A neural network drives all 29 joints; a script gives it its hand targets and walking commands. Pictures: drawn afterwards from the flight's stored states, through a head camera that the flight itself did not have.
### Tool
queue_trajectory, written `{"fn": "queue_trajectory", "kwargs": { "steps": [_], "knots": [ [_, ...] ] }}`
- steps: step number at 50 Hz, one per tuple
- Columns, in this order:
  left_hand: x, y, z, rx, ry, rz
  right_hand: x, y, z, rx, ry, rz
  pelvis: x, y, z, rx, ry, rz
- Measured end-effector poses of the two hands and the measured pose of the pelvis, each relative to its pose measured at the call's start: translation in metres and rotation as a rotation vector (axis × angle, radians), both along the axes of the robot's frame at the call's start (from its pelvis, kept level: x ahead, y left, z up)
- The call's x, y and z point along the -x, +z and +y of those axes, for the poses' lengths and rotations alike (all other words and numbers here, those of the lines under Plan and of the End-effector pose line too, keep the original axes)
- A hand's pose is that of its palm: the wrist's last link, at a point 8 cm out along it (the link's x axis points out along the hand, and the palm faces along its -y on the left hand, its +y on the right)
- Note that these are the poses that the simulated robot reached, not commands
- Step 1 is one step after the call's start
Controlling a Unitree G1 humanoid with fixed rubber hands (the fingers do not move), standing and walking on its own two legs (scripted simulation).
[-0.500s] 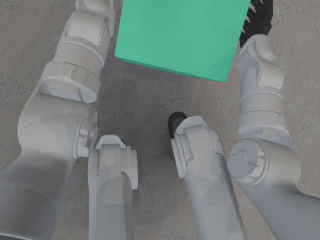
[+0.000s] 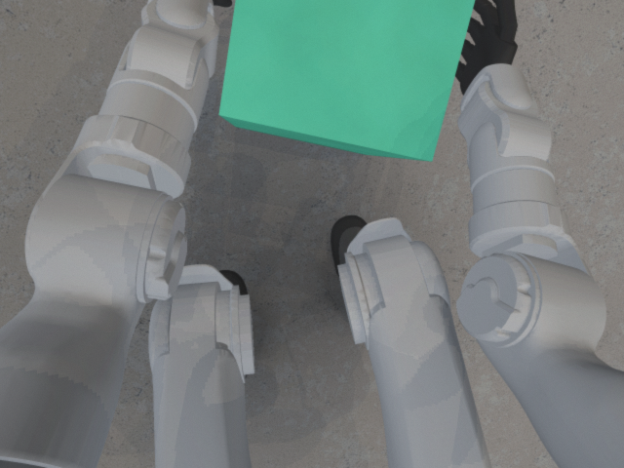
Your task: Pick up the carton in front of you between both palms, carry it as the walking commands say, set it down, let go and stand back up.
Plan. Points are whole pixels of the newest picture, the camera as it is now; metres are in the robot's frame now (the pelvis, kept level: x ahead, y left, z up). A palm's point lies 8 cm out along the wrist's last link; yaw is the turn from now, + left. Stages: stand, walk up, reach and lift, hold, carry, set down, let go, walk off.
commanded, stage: set down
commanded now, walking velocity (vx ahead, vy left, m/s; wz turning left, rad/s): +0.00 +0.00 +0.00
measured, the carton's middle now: (329, 57) +0.50 -0.11 -0.27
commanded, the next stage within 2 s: let go in 1.84 s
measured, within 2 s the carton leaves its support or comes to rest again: neither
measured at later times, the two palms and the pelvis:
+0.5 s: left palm out of the picture +0.57 +0.03 -0.19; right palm (487, 67) +0.46 -0.26 -0.18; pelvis +0.00 +0.00 -0.01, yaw -1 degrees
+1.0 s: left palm out of the picture +0.59 +0.04 -0.15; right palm (544, 53) +0.46 -0.30 -0.15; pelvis -0.01 -0.02 +0.00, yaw -2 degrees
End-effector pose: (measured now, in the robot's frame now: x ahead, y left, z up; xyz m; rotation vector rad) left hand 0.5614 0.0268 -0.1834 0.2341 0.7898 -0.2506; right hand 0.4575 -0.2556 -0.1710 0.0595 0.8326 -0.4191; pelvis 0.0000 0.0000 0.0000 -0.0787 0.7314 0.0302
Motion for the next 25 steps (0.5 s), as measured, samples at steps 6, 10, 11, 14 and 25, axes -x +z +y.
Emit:
{"fn": "queue_trajectory", "kwargs": {
  "steps": [6, 10, 11, 14, 25],
  "knots": [
    [-0.001, -0.002, -0.002, 0.020, -0.018, 0.004, 0.000, -0.005, -0.004, 0.003, 0.005, 0.006, 0.000, -0.003, 0.000, 0.001, 0.000, -0.012],
    [-0.002, -0.002, -0.001, 0.029, -0.023, 0.005, 0.000, -0.005, -0.005, -0.001, 0.014, 0.004, 0.002, -0.005, 0.000, 0.004, 0.000, -0.018],
    [-0.002, -0.002, -0.001, 0.031, -0.025, 0.005, -0.001, -0.005, -0.005, -0.001, 0.016, 0.004, 0.002, -0.006, 0.000, 0.004, -0.001, -0.021],
    [-0.002, -0.003, -0.001, 0.038, -0.029, 0.005, -0.001, -0.005, -0.006, -0.002, 0.023, 0.004, 0.003, -0.007, 0.000, 0.006, -0.001, -0.026],
    [-0.004, -0.005, 0.000, 0.059, -0.061, -0.006, -0.001, -0.007, -0.008, -0.007, 0.031, -0.003, 0.005, -0.012, 0.001, 0.010, -0.004, -0.043]
  ]
}}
